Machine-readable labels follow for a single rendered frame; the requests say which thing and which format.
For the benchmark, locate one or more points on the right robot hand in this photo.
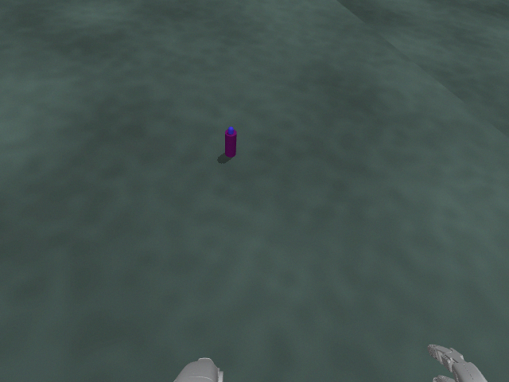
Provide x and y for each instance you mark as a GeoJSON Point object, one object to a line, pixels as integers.
{"type": "Point", "coordinates": [452, 360]}

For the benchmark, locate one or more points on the bottle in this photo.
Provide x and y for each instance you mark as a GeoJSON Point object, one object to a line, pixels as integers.
{"type": "Point", "coordinates": [230, 142]}

